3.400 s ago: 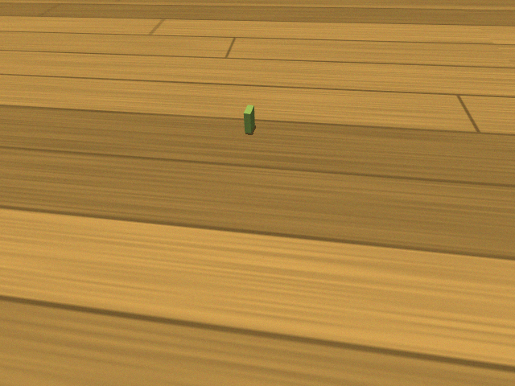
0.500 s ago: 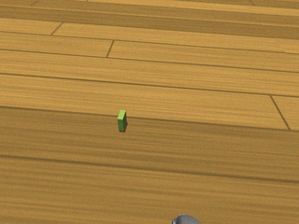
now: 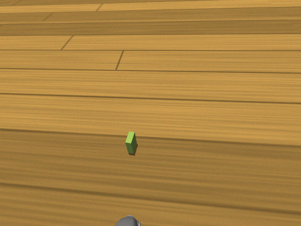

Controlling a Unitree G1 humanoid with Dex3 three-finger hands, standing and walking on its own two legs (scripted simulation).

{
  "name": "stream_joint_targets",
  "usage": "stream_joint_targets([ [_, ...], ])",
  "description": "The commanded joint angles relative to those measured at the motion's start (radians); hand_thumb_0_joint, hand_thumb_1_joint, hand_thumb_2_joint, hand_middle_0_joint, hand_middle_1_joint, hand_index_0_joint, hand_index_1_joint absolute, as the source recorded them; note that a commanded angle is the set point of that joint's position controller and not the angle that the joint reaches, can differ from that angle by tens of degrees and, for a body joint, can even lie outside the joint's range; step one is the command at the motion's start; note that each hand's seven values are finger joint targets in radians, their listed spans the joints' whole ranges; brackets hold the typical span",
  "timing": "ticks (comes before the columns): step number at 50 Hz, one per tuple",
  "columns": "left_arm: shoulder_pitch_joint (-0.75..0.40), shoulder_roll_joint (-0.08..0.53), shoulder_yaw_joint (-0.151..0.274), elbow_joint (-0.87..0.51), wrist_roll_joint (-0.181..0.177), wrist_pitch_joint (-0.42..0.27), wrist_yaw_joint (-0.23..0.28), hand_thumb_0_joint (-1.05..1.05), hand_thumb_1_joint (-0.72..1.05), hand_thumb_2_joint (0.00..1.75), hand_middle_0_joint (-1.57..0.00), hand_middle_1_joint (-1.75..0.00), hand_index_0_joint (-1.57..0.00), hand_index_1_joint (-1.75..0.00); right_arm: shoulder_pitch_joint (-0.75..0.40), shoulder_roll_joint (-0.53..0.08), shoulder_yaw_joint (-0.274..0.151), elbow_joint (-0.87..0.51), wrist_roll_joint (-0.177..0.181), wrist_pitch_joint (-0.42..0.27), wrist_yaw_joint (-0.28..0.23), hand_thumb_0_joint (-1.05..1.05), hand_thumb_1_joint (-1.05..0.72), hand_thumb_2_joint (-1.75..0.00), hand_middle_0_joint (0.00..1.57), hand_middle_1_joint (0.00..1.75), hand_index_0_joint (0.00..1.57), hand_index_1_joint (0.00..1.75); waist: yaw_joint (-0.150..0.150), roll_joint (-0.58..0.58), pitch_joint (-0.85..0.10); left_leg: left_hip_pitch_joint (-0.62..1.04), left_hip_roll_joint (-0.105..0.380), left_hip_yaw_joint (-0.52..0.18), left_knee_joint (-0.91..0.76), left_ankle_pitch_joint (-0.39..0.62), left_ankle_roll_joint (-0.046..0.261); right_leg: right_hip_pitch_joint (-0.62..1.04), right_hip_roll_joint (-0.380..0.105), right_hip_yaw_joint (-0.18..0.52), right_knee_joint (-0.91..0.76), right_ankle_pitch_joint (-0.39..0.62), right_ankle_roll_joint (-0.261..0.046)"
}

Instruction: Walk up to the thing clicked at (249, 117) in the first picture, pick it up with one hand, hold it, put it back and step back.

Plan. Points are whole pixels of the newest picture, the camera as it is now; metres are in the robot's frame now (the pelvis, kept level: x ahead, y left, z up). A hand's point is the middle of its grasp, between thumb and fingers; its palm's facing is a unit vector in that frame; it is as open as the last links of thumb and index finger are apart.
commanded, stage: walk up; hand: left
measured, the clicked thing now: (131, 142) +0.79 +0.23 -0.69
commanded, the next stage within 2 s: none
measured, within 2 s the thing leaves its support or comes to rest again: neither
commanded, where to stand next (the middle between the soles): +0.44 +0.03 m, yaw +0 degrees
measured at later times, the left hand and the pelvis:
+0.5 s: hand (74, 187) +0.27 +0.30 -0.14, palm faces -0.10 -0.93 -0.35, open 7.4 cm; pelvis +0.17 +0.03 +0.00, yaw -1 degrees
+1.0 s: hand (78, 164) +0.36 +0.33 -0.17, palm faces -0.03 -0.93 -0.36, open 7.4 cm; pelvis +0.32 +0.05 -0.02, yaw +0 degrees
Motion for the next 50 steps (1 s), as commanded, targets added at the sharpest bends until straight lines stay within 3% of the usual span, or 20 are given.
stream_joint_targets([
  [1,-0.028,0.312,0.091,-0.081,-0.004,-0.024,0.015,0.0,0.9,0.9,-0.2,-0.3,-0.2,-0.3,-0.004,-0.169,-0.065,-0.061,-0.004,-0.032,-0.004,0.0,-0.9,-0.9,0.2,0.3,0.2,0.3,-0.002,-0.2,-0.023,0.11,-0.001,0.014,-0.148,0.085,-0.004,-0.105,-0.234,0.205,-0.227,-0.228,-0.197],
  [4,-0.055,0.269,0.071,-0.078,-0.001,-0.012,0.015,0.0,0.9,0.9,-0.2,-0.3,-0.2,-0.3,0.127,-0.19,-0.083,-0.015,-0.012,-0.047,-0.017,0.0,-0.9,-0.9,0.2,0.3,0.2,0.3,-0.092,-0.081,-0.074,0.38,-0.068,0.09,-0.235,0.074,0.011,-0.225,-0.157,0.105,0.003,-0.205,-0.14],
  [5,-0.02,0.218,0.051,-0.08,0.005,-0.008,0.015,0.0,0.9,0.9,-0.2,-0.3,-0.2,-0.3,0.212,-0.236,-0.099,0.011,-0.014,-0.052,-0.03,0.0,-0.9,-0.9,0.2,0.3,0.2,0.3,-0.129,0.069,-0.108,0.517,-0.036,-0.01,-0.298,-0.1,0.042,-0.333,-0.107,0.064,0.242,-0.161,-0.11],
  [6,0.024,0.13,0.03,-0.092,-0.01,-0.006,0.012,0.0,0.9,0.9,-0.2,-0.3,-0.2,-0.3,0.251,-0.334,-0.119,-0.009,-0.023,-0.062,-0.042,0.0,-0.9,-0.9,0.2,0.3,0.2,0.3,-0.131,0.324,-0.106,0.602,0.227,-0.502,-0.511,-0.359,0.133,-0.55,0.043,-0.005,0.581,-0.246,-0.03],
  [7,0.008,0.235,0.054,-0.069,-0.007,0.003,0.033,0.0,0.9,0.9,-0.2,-0.3,-0.2,-0.3,0.21,-0.366,-0.121,-0.042,0.005,-0.063,-0.043,0.0,-0.9,-0.9,0.2,0.3,0.2,0.3,-0.125,0.183,-0.077,0.519,0.356,-0.733,-0.602,-0.408,0.239,-0.578,0.04,0.109,0.677,-0.298,-0.04],
  [9,0.001,0.267,0.055,-0.031,-0.014,0.005,0.036,0.0,0.9,0.9,-0.2,-0.3,-0.2,-0.3,0.112,-0.293,-0.094,-0.061,0.015,-0.061,-0.05,0.0,-0.9,-0.9,0.2,0.3,0.2,0.3,-0.063,0.016,0.017,0.374,0.279,-0.505,-0.575,-0.243,0.208,-0.518,-0.031,0.195,0.679,-0.159,-0.034],
  [13,0.073,0.236,0.057,0.017,-0.012,0.013,0.016,0.0,0.9,0.9,-0.2,-0.3,-0.2,-0.3,0.066,-0.237,-0.07,-0.071,0.009,-0.067,-0.056,0.0,-0.9,-0.9,0.2,0.3,0.2,0.3,-0.028,0.105,-0.03,0.341,0.172,-0.195,-0.526,0.1,0.194,-0.379,-0.067,0.128,0.513,-0.074,-0.001],
  [17,-0.03,0.213,0.058,-0.023,0.001,0.02,-0.003,0.0,0.9,0.9,-0.2,-0.3,-0.2,-0.3,0.099,-0.258,-0.076,-0.081,0.007,-0.064,-0.054,0.0,-0.9,-0.9,0.2,0.3,0.2,0.3,-0.059,0.09,-0.006,0.358,0.186,-0.162,-0.541,0.106,0.236,-0.381,-0.079,0.087,0.348,-0.037,0.017],
  [26,0.007,0.215,0.078,0.006,0.001,-0.004,0.002,0.0,0.9,0.9,-0.2,-0.3,-0.2,-0.3,0.063,-0.219,-0.056,-0.116,0.009,-0.039,-0.047,0.0,-0.9,-0.9,0.2,0.3,0.2,0.3,0.004,-0.019,-0.037,0.154,0.103,-0.041,-0.298,0.069,0.146,0.07,0.025,0.006,0.039,0.046,-0.015],
  [27,0.079,0.246,0.095,0.02,0.003,-0.014,0.012,0.0,0.9,0.9,-0.2,-0.3,-0.2,-0.3,0.096,-0.177,-0.038,-0.114,0.009,-0.039,-0.049,0.0,-0.9,-0.9,0.2,0.3,0.2,0.3,0.044,-0.127,-0.089,0.091,0.05,0.008,-0.095,0.131,0.114,0.217,-0.002,0.079,-0.029,-0.025,-0.045],
  [28,0.167,0.332,0.121,0.018,0.006,-0.025,0.026,0.0,0.9,0.9,-0.2,-0.3,-0.2,-0.3,0.122,-0.107,-0.014,-0.137,0.012,-0.044,-0.049,0.0,-0.9,-0.9,0.2,0.3,0.2,0.3,0.073,-0.352,-0.151,-0.059,-0.047,0.072,0.217,-0.05,0.06,0.327,-0.254,0.445,-0.135,-0.142,-0.119],
  [29,0.162,0.376,0.12,0.009,-0.007,-0.024,0.028,0.0,0.9,0.9,-0.2,-0.3,-0.2,-0.3,0.087,-0.179,-0.033,-0.128,0.01,-0.035,-0.057,0.0,-0.9,-0.9,0.2,0.3,0.2,0.3,0.082,-0.3,-0.107,-0.21,-0.111,0.026,0.311,-0.245,0.04,0.324,-0.389,0.726,-0.236,-0.194,-0.252],
  [30,0.118,0.356,0.111,-0.008,-0.022,-0.019,0.029,0.0,0.9,0.9,-0.2,-0.3,-0.2,-0.3,0.061,-0.217,-0.045,-0.108,0.0,-0.024,-0.066,0.0,-0.9,-0.9,0.2,0.3,0.2,0.3,0.061,-0.177,-0.04,-0.191,-0.04,-0.063,0.346,-0.233,0.033,0.186,-0.404,0.689,-0.232,-0.191,-0.274],
  [35,-0.007,0.283,0.087,-0.049,-0.012,-0.015,0.031,0.0,0.9,0.9,-0.2,-0.3,-0.2,-0.3,0.138,-0.19,-0.052,-0.037,0.007,-0.017,-0.039,0.0,-0.9,-0.9,0.2,0.3,0.2,0.3,-0.014,-0.221,-0.016,-0.032,-0.001,-0.029,0.149,-0.066,0.013,-0.021,-0.209,0.266,-0.218,-0.073,-0.203],
  [39,-0.001,0.288,0.092,-0.073,0.0,-0.015,0.023,0.0,0.9,0.9,-0.2,-0.3,-0.2,-0.3,0.068,-0.172,-0.058,-0.056,-0.005,-0.018,-0.018,0.0,-0.9,-0.9,0.2,0.3,0.2,0.3,0.005,-0.245,-0.004,0.022,-0.003,0.013,-0.039,0.004,-0.007,-0.087,-0.207,0.229,-0.244,-0.221,-0.21],
  [44,-0.062,0.244,0.058,-0.083,-0.005,0.011,0.027,0.0,0.9,0.9,-0.2,-0.3,-0.2,-0.3,0.112,-0.154,-0.059,-0.006,-0.006,-0.039,-0.043,0.0,-0.9,-0.9,0.2,0.3,0.2,0.3,-0.054,-0.126,-0.051,0.319,-0.079,0.069,-0.235,0.137,-0.003,-0.231,-0.159,0.126,-0.012,-0.131,-0.141],
  [45,-0.051,0.205,0.04,-0.08,-0.004,0.019,0.029,0.0,0.9,0.9,-0.2,-0.3,-0.2,-0.3,0.15,-0.172,-0.065,0.007,-0.01,-0.044,-0.056,0.0,-0.9,-0.9,0.2,0.3,0.2,0.3,-0.079,-0.065,-0.077,0.404,-0.079,0.045,-0.271,0.061,0.012,-0.279,-0.136,0.099,0.11,-0.119,-0.115],
  [47,0.031,0.155,0.022,-0.066,-0.019,0.036,0.042,0.0,0.9,0.9,-0.2,-0.3,-0.2,-0.3,0.157,-0.33,-0.089,-0.031,-0.007,-0.053,-0.07,0.0,-0.9,-0.9,0.2,0.3,0.2,0.3,-0.069,0.201,-0.074,0.428,0.314,-0.576,-0.555,-0.101,0.19,-0.455,0.059,0.027,0.47,-0.31,-0.021],
  [48,0.026,0.241,0.045,-0.032,-0.008,0.043,0.058,0.0,0.9,0.9,-0.2,-0.3,-0.2,-0.3,0.128,-0.337,-0.096,-0.033,0.006,-0.045,-0.069,0.0,-0.9,-0.9,0.2,0.3,0.2,0.3,-0.062,0.118,-0.051,0.374,0.347,-0.608,-0.524,-0.081,0.258,-0.421,0.0,0.119,0.557,-0.325,-0.024],
  [50,0.02,0.228,0.046,-0.008,-0.015,0.046,0.062,0.0,0.9,0.9,-0.2,-0.3,-0.2,-0.3,0.084,-0.266,-0.07,-0.043,0.002,-0.044,-0.083,0.0,-0.9,-0.9,0.2,0.3,0.2,0.3,-0.037,0.065,-0.051,0.371,0.246,-0.384,-0.449,0.221,0.223,-0.402,-0.02,0.166,0.573,-0.267,-0.022],
])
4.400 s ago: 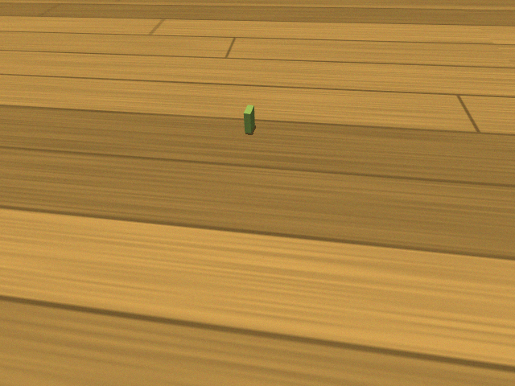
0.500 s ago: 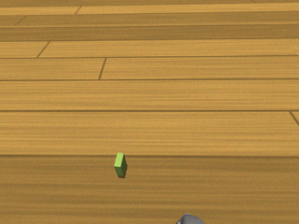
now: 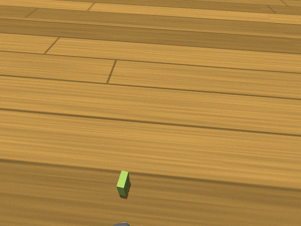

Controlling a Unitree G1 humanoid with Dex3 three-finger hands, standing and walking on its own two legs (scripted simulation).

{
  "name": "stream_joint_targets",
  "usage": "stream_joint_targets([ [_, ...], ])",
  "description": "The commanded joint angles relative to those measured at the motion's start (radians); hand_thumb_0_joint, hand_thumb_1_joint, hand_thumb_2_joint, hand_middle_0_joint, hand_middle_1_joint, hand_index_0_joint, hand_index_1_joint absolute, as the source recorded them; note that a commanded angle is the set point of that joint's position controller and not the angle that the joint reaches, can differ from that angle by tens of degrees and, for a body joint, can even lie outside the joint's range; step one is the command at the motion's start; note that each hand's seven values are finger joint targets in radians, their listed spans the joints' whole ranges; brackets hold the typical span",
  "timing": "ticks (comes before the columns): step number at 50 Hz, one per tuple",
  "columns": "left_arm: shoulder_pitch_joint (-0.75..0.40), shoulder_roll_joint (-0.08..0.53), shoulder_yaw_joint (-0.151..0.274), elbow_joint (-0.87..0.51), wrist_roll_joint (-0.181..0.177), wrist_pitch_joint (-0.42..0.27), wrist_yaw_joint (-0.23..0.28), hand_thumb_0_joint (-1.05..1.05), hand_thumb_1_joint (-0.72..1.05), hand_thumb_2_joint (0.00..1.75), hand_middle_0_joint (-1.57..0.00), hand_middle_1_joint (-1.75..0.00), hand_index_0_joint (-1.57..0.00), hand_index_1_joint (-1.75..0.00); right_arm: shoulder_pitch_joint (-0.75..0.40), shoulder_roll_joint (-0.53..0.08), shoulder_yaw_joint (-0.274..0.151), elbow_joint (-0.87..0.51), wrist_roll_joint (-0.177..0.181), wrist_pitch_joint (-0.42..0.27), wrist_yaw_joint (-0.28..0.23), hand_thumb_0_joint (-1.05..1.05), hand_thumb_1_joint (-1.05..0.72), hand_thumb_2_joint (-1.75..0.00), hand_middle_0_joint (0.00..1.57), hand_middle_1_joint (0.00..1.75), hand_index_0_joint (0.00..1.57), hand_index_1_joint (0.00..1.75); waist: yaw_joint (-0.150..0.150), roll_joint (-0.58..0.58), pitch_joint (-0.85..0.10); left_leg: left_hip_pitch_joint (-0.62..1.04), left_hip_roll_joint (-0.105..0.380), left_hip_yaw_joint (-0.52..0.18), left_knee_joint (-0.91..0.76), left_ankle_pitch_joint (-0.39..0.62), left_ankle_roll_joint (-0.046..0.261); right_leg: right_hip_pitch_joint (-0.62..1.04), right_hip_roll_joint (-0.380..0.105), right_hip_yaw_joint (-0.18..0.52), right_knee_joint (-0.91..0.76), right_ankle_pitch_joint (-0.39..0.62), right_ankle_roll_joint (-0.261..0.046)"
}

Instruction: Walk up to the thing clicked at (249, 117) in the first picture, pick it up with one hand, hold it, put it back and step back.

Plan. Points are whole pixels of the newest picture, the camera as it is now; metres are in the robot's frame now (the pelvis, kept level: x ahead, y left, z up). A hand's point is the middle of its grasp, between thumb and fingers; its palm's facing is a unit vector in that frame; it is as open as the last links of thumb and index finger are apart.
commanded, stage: walk up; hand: left
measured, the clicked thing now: (123, 183) +0.47 +0.18 -0.68
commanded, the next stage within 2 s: stand in 1.52 s
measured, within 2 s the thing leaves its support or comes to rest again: neither
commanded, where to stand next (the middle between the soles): +0.13 -0.02 m, yaw +0 degrees
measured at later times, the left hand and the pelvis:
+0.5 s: hand out of the picture +0.14 +0.24 -0.14, palm faces -0.04 -0.94 -0.34, open 7.4 cm; pelvis +0.05 -0.01 +0.01, yaw -1 degrees
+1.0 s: hand out of the picture +0.15 +0.23 -0.13, palm faces -0.02 -0.95 -0.32, open 7.4 cm; pelvis +0.06 -0.02 +0.03, yaw +0 degrees
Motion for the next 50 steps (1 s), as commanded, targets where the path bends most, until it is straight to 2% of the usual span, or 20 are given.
stream_joint_targets([
  [1,0.026,0.193,0.05,-0.038,-0.013,-0.025,0.026,0.0,0.9,0.9,-0.2,-0.3,-0.2,-0.3,0.057,-0.281,-0.071,-0.056,0.005,-0.017,-0.046,0.0,-0.9,-0.9,0.2,0.3,0.2,0.3,-0.019,0.187,-0.059,0.234,0.266,-0.349,-0.293,0.212,0.185,-0.226,-0.026,0.082,0.125,0.0,-0.009],
  [2,0.048,0.189,0.047,-0.02,-0.012,-0.023,0.023,0.0,0.9,0.9,-0.2,-0.3,-0.2,-0.3,0.025,-0.273,-0.065,-0.057,0.009,-0.016,-0.048,0.0,-0.9,-0.9,0.2,0.3,0.2,0.3,-0.003,0.212,-0.063,0.191,0.239,-0.274,-0.282,0.244,0.173,-0.181,-0.03,0.06,0.091,0.039,-0.006],
  [3,0.058,0.175,0.046,-0.008,-0.01,-0.018,0.018,0.0,0.9,0.9,-0.2,-0.3,-0.2,-0.3,-0.003,-0.263,-0.06,-0.061,0.007,-0.013,-0.048,0.0,-0.9,-0.9,0.2,0.3,0.2,0.3,-0.002,0.224,-0.075,0.171,0.219,-0.238,-0.278,0.248,0.169,-0.141,-0.025,0.037,0.049,0.061,0.003],
  [7,0.016,0.143,0.047,0.016,-0.006,-0.011,0.018,0.0,0.9,0.9,-0.2,-0.3,-0.2,-0.3,-0.053,-0.251,-0.044,-0.067,0.005,0.002,-0.05,0.0,-0.9,-0.9,0.2,0.3,0.2,0.3,-0.009,0.227,-0.093,0.064,0.212,-0.184,-0.223,0.251,0.162,0.02,0.001,-0.023,-0.133,0.133,0.011],
  [8,0.03,0.14,0.05,0.033,-0.007,-0.01,0.021,0.0,0.9,0.9,-0.2,-0.3,-0.2,-0.3,-0.074,-0.247,-0.04,-0.067,0.009,0.008,-0.049,0.0,-0.9,-0.9,0.2,0.3,0.2,0.3,0.005,0.218,-0.097,0.029,0.216,-0.179,-0.199,0.217,0.162,0.07,0.011,-0.036,-0.169,0.172,0.009],
  [10,0.014,0.151,0.053,0.048,0.001,-0.016,0.023,0.0,0.9,0.9,-0.2,-0.3,-0.2,-0.3,-0.105,-0.216,-0.023,-0.065,0.018,0.022,-0.047,0.0,-0.9,-0.9,0.2,0.3,0.2,0.3,0.015,0.158,-0.11,-0.029,0.168,-0.157,-0.137,0.08,0.11,0.171,0.03,-0.032,-0.311,0.253,-0.005],
  [11,-0.011,0.162,0.056,0.045,0.007,-0.022,0.026,0.0,0.9,0.9,-0.2,-0.3,-0.2,-0.3,-0.099,-0.179,-0.008,-0.055,0.022,0.027,-0.047,0.0,-0.9,-0.9,0.2,0.3,0.2,0.3,0.022,0.113,-0.101,-0.077,0.152,-0.151,-0.115,0.015,0.068,0.198,-0.007,0.025,-0.372,0.284,-0.022],
  [12,-0.048,0.205,0.058,0.034,0.014,-0.032,0.029,0.0,0.9,0.9,-0.2,-0.3,-0.2,-0.3,-0.081,-0.141,0.002,-0.047,0.029,0.03,-0.047,0.0,-0.9,-0.9,0.2,0.3,0.2,0.3,-0.003,-0.017,-0.096,-0.079,0.092,-0.106,-0.029,-0.047,0.025,0.165,-0.134,0.209,-0.464,0.3,-0.059],
  [13,-0.13,0.249,0.057,0.017,0.004,-0.036,0.026,0.0,0.9,0.9,-0.2,-0.3,-0.2,-0.3,-0.07,-0.135,0.003,-0.026,0.03,0.037,-0.05,0.0,-0.9,-0.9,0.2,0.3,0.2,0.3,-0.037,-0.093,-0.074,0.005,-0.002,-0.049,0.024,-0.189,-0.005,0.01,-0.252,0.36,-0.545,0.199,-0.136],
  [14,-0.198,0.245,0.049,0.015,-0.001,-0.033,0.023,0.0,0.9,0.9,-0.2,-0.3,-0.2,-0.3,-0.066,-0.171,-0.01,0.015,0.029,0.042,-0.054,0.0,-0.9,-0.9,0.2,0.3,0.2,0.3,-0.048,-0.081,-0.052,0.129,-0.004,-0.053,0.039,-0.228,-0.001,-0.099,-0.247,0.328,-0.531,0.173,-0.161],
  [16,-0.223,0.193,0.027,0.035,-0.006,-0.029,0.023,0.0,0.9,0.9,-0.2,-0.3,-0.2,-0.3,-0.077,-0.187,-0.009,0.052,0.029,0.031,-0.048,0.0,-0.9,-0.9,0.2,0.3,0.2,0.3,-0.057,-0.04,-0.084,0.176,0.04,-0.091,-0.114,-0.047,0.011,-0.061,-0.135,0.154,-0.455,0.262,-0.06],
  [17,-0.211,0.173,0.02,0.047,-0.007,-0.027,0.022,0.0,0.9,0.9,-0.2,-0.3,-0.2,-0.3,-0.101,-0.197,-0.008,0.064,0.028,0.027,-0.047,0.0,-0.9,-0.9,0.2,0.3,0.2,0.3,-0.041,-0.036,-0.091,0.166,0.075,-0.138,-0.165,-0.021,0.025,-0.032,-0.095,0.116,-0.432,0.269,-0.029],
  [19,-0.191,0.164,0.018,0.082,-0.009,-0.025,0.018,0.0,0.9,0.9,-0.2,-0.3,-0.2,-0.3,-0.147,-0.202,0.005,0.079,0.026,0.023,-0.041,0.0,-0.9,-0.9,0.2,0.3,0.2,0.3,-0.011,-0.042,-0.1,0.112,0.101,-0.17,-0.198,-0.002,0.038,0.068,-0.063,0.086,-0.444,0.257,-0.011],
  [22,-0.231,0.158,0.016,0.106,-0.016,-0.025,0.02,0.0,0.9,0.9,-0.2,-0.3,-0.2,-0.3,-0.166,-0.184,0.016,0.124,0.024,0.021,-0.042,0.0,-0.9,-0.9,0.2,0.3,0.2,0.3,-0.015,-0.008,-0.111,0.143,0.079,-0.136,-0.237,0.079,0.012,0.115,-0.082,0.094,-0.457,0.332,-0.018],
  [23,-0.222,0.152,0.012,0.116,-0.018,-0.024,0.021,0.0,0.9,0.9,-0.2,-0.3,-0.2,-0.3,-0.191,-0.184,0.019,0.135,0.025,0.021,-0.042,0.0,-0.9,-0.9,0.2,0.3,0.2,0.3,-0.006,0.01,-0.114,0.169,0.082,-0.133,-0.241,0.089,0.012,0.108,-0.085,0.094,-0.478,0.343,-0.018],
  [30,-0.284,0.135,0.006,0.163,-0.019,-0.019,0.018,0.0,0.9,0.9,-0.2,-0.3,-0.2,-0.3,-0.231,-0.176,0.023,0.196,0.019,0.021,-0.043,0.0,-0.9,-0.9,0.2,0.3,0.2,0.3,-0.007,0.037,-0.158,0.228,0.093,-0.124,-0.313,0.189,0.003,0.2,-0.087,0.065,-0.527,0.433,0.003],
  [35,-0.306,0.126,0.006,0.191,-0.016,-0.011,0.016,0.0,0.9,0.9,-0.2,-0.3,-0.2,-0.3,-0.254,-0.161,0.024,0.22,0.015,0.024,-0.045,0.0,-0.9,-0.9,0.2,0.3,0.2,0.3,-0.009,0.042,-0.115,0.214,0.096,-0.127,-0.375,0.144,-0.006,0.204,-0.08,0.056,-0.572,0.38,0.012],
  [44,-0.308,0.127,0.01,0.209,-0.005,-0.016,0.016,0.0,0.9,0.9,-0.2,-0.3,-0.2,-0.3,-0.269,-0.165,0.02,0.227,0.013,0.03,-0.043,0.0,-0.9,-0.9,0.2,0.3,0.2,0.3,-0.016,0.04,-0.13,0.266,0.094,-0.111,-0.378,0.131,-0.008,0.203,-0.085,0.062,-0.627,0.375,0.016],
  [46,-0.315,0.126,0.011,0.209,-0.005,-0.015,0.015,0.0,0.9,0.9,-0.2,-0.3,-0.2,-0.3,-0.265,-0.16,0.023,0.227,0.012,0.032,-0.042,0.0,-0.9,-0.9,0.2,0.3,0.2,0.3,-0.019,0.039,-0.105,0.239,0.087,-0.113,-0.391,0.085,-0.011,0.195,-0.083,0.064,-0.638,0.341,0.02],
  [50,-0.299,0.126,0.013,0.212,-0.004,-0.015,0.014,0.0,0.9,0.9,-0.2,-0.3,-0.2,-0.3,-0.263,-0.164,0.02,0.226,0.012,0.031,-0.043,0.0,-0.9,-0.9,0.2,0.3,0.2,0.3,-0.016,0.041,-0.126,0.267,0.093,-0.113,-0.389,0.11,-0.009,0.201,-0.084,0.065,-0.636,0.369,0.017],
])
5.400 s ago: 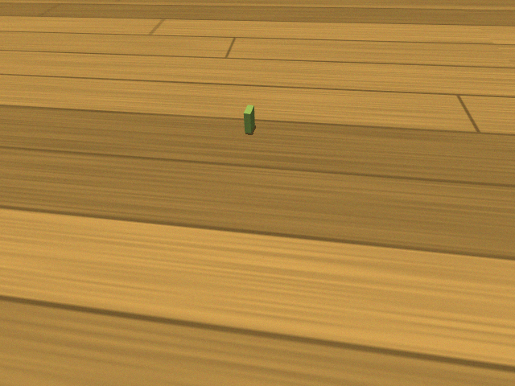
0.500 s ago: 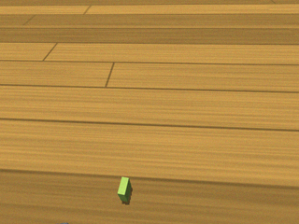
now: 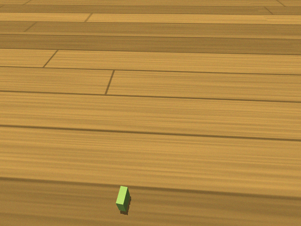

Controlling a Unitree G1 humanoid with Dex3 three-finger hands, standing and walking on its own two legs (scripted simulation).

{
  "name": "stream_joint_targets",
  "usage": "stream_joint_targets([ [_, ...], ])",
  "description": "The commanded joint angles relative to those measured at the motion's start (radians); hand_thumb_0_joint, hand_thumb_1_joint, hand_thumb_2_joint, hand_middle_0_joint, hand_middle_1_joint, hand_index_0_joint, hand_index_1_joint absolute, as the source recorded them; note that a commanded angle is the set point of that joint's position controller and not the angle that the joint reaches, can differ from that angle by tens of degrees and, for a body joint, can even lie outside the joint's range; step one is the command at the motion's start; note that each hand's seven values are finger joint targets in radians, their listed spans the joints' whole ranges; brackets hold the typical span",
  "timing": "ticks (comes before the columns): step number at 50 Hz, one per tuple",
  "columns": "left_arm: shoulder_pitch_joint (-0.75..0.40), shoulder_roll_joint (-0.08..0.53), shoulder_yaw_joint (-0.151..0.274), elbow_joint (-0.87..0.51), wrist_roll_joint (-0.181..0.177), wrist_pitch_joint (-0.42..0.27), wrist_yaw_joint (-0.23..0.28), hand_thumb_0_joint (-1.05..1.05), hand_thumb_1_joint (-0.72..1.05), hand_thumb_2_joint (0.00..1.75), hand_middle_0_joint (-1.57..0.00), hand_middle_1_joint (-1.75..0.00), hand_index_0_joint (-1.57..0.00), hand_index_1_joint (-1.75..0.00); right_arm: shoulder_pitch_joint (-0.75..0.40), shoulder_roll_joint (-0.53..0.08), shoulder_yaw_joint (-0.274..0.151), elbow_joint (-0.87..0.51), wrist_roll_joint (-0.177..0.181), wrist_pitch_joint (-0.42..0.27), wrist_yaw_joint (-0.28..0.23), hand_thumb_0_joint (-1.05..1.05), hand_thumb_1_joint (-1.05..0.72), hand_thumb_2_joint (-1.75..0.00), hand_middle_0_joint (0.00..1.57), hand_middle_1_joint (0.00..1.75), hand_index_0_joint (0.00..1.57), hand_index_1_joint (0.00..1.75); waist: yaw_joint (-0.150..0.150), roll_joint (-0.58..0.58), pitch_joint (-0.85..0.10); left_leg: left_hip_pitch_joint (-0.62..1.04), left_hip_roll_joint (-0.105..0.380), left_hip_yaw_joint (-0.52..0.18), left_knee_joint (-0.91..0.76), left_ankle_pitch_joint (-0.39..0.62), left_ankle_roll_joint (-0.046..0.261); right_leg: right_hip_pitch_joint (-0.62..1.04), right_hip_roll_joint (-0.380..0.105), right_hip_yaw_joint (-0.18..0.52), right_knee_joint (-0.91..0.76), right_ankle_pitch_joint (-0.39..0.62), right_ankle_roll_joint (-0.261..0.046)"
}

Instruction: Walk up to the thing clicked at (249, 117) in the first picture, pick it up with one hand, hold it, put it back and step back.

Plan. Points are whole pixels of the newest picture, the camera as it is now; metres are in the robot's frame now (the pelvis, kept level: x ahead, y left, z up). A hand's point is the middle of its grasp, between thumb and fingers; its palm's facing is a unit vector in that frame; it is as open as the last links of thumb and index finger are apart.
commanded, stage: walk up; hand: left
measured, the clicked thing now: (123, 198) +0.41 +0.20 -0.71
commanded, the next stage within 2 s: stand in 0.52 s
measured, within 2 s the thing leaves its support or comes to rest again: neither
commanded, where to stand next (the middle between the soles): +0.07 +0.00 m, yaw +0 degrees
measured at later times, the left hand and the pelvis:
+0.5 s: hand out of the picture +0.09 +0.25 -0.16, palm faces +0.00 -0.95 -0.32, open 7.4 cm; pelvis +0.01 +0.00 +0.00, yaw +0 degrees
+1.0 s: hand out of the picture +0.09 +0.25 -0.15, palm faces -0.02 -0.94 -0.34, open 7.4 cm; pelvis +0.01 +0.00 +0.00, yaw +0 degrees
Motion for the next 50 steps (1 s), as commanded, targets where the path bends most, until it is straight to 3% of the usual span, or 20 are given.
stream_joint_targets([
  [1,-0.059,0.21,0.037,-0.056,-0.001,-0.027,0.013,0.0,0.9,0.9,-0.2,-0.3,-0.2,-0.3,-0.05,-0.209,-0.04,-0.053,0.0,-0.02,-0.017,0.0,-0.9,-0.9,0.2,0.3,0.2,0.3,0.001,0.011,-0.108,0.032,0.098,-0.099,-0.071,0.055,0.033,0.02,-0.102,0.102,-0.066,0.048,-0.033],
  [25,-0.035,0.199,0.043,-0.069,0.001,-0.023,0.017,0.0,0.9,0.9,-0.2,-0.3,-0.2,-0.3,-0.032,-0.197,-0.046,-0.059,-0.002,-0.013,-0.021,0.0,-0.9,-0.9,0.2,0.3,0.2,0.3,0.0,0.007,-0.093,0.028,0.095,-0.1,-0.076,0.081,0.029,0.036,-0.097,0.095,-0.066,0.061,-0.03],
  [30,-0.03,0.211,0.039,-0.082,-0.001,-0.029,0.024,0.0,0.9,0.9,-0.2,-0.3,-0.2,-0.3,-0.039,-0.194,-0.045,-0.073,-0.006,-0.011,-0.021,0.0,-0.9,-0.9,0.2,0.3,0.2,0.3,0.0,0.017,-0.107,0.05,0.109,-0.103,-0.079,0.165,0.018,0.051,-0.106,0.093,-0.049,0.11,-0.031],
  [36,-0.029,0.209,0.035,-0.085,-0.002,-0.03,0.023,0.0,0.9,0.9,-0.2,-0.3,-0.2,-0.3,-0.031,-0.196,-0.043,-0.076,-0.006,-0.012,-0.02,0.0,-0.9,-0.9,0.2,0.3,0.2,0.3,-0.002,0.017,-0.1,0.049,0.106,-0.096,-0.079,0.153,0.019,0.053,-0.112,0.095,-0.058,0.12,-0.03],
  [40,-0.028,0.215,0.033,-0.085,-0.002,-0.03,0.022,0.0,0.9,0.9,-0.2,-0.3,-0.2,-0.3,-0.031,-0.193,-0.042,-0.076,-0.004,-0.009,-0.017,0.0,-0.9,-0.9,0.2,0.3,0.2,0.3,-0.003,0.002,-0.087,0.048,0.107,-0.1,-0.085,0.112,0.019,0.044,-0.109,0.093,-0.066,0.074,-0.031],
  [50,-0.023,0.223,0.031,-0.091,-0.001,-0.032,0.025,0.0,0.9,0.9,-0.2,-0.3,-0.2,-0.3,-0.025,-0.194,-0.042,-0.08,-0.006,-0.007,-0.016,0.0,-0.9,-0.9,0.2,0.3,0.2,0.3,-0.003,0.005,-0.086,0.049,0.107,-0.102,-0.084,0.124,0.02,0.036,-0.108,0.091,-0.068,0.081,-0.032],
])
